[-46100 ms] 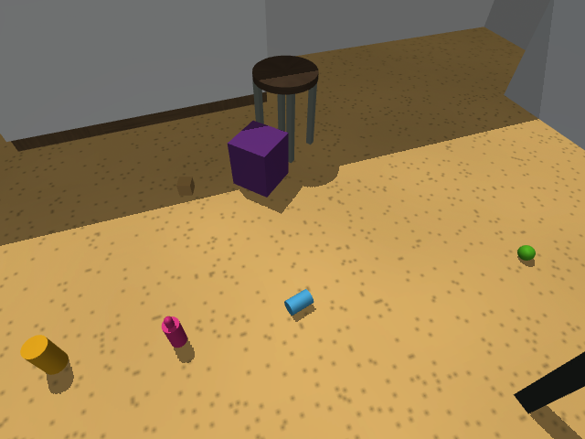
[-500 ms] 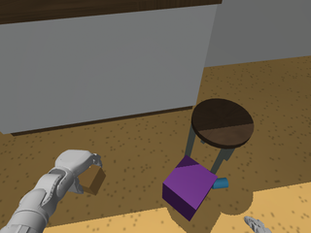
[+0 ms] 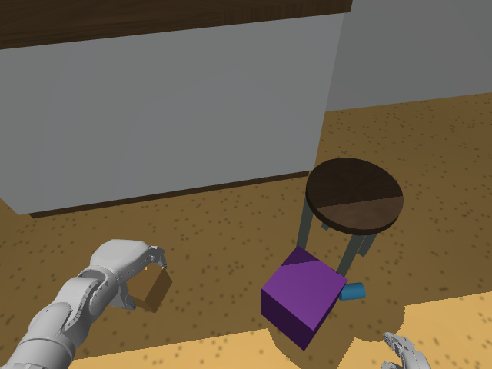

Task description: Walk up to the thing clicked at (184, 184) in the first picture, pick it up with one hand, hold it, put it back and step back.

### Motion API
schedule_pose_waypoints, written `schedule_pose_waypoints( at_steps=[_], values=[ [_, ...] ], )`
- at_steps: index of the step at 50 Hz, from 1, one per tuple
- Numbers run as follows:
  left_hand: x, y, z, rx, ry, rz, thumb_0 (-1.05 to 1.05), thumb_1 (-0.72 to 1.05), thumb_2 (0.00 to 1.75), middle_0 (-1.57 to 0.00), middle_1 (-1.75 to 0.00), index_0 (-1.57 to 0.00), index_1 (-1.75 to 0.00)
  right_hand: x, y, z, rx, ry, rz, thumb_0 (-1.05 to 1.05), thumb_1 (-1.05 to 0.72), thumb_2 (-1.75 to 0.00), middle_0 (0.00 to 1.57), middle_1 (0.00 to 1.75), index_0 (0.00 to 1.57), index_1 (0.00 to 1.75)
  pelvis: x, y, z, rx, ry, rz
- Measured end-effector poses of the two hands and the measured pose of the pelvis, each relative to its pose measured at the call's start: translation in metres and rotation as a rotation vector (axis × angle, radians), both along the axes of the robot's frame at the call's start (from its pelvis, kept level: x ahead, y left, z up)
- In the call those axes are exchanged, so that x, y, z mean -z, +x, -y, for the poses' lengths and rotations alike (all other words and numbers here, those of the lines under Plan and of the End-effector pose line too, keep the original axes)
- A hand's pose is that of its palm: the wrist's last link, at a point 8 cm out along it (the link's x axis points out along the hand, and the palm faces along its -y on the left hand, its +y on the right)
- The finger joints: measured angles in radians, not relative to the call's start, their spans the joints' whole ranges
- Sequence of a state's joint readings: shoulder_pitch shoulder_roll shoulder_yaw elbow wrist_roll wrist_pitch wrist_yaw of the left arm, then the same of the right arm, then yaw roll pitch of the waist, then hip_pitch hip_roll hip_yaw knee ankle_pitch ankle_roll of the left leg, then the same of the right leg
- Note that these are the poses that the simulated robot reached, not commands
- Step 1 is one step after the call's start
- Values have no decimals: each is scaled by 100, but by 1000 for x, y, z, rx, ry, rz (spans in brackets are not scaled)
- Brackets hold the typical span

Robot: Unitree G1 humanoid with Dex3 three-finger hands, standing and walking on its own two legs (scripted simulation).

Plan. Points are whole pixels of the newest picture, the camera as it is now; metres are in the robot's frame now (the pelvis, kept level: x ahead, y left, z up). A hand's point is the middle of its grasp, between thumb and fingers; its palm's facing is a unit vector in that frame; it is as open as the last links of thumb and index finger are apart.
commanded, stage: hold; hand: left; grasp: from above
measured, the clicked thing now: (144, 285) +0.30 +0.20 -0.07
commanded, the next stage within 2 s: crouch in 0.98 s
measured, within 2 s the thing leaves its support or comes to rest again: neither
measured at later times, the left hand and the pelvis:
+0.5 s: hand (126, 278) +0.29 +0.21 -0.01, palm faces -0.46 +0.02 -0.89, open 9.0 cm; pelvis +0.00 +0.00 +0.01, yaw +0 degrees
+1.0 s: hand (126, 267) +0.31 +0.22 -0.01, palm faces -0.47 +0.01 -0.88, open 8.9 cm; pelvis +0.02 +0.00 +0.01, yaw +0 degrees
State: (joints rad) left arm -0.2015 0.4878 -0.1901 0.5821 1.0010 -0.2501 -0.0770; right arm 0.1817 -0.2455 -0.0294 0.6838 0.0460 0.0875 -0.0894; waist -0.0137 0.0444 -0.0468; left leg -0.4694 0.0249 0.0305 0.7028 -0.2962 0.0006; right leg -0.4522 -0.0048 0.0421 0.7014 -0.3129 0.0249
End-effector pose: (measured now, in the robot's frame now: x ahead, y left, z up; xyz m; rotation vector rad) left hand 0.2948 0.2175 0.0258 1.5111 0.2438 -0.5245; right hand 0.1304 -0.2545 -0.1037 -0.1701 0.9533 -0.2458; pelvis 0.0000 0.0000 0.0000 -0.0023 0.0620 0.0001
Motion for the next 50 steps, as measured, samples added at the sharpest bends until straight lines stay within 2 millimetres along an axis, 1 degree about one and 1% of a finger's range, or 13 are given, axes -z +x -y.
schedule_pose_waypoints(
  at_steps=[11, 20, 33, 41, 50],
  values=[
    [-9, -3, 1, 12, -6, 14, 2, 20, 35, -100, -46, -75, -46, -4, 1, -1, -1, -8, 26, 1, -91, -90, 20, 30, 20, 30, -2, -3, -1, 4, 1, 17],
    [-15, -2, 1, 15, -9, 11, 2, 21, 35, -99, -47, -74, -46, -7, 7, -3, -5, -10, 36, 1, -91, -91, 20, 30, 20, 30, -5, -1, -1, 4, 2, 24],
    [-24, 6, 0, 14, -14, 12, 3, 21, 35, -99, -48, -74, -46, -13, 20, -6, -7, -18, 42, 1, -91, -91, 20, 30, 20, 30, -11, 6, -1, 4, 2, 32],
    [-24, 14, -2, 8, -14, -4, 3, 21, 35, -99, -49, -74, -46, -14, 28, -7, -4, -21, 30, 1, -91, -91, 20, 30, 20, 30, -13, 13, -1, 3, 2, 29],
    [-24, 20, -2, 11, -21, 1, 3, 22, 34, -99, -48, -75, -46, -15, 31, -6, 6, -27, 10, 1, -91, -90, 20, 30, 21, 30, -14, 19, -1, 2, 2, 27]
  ],
)
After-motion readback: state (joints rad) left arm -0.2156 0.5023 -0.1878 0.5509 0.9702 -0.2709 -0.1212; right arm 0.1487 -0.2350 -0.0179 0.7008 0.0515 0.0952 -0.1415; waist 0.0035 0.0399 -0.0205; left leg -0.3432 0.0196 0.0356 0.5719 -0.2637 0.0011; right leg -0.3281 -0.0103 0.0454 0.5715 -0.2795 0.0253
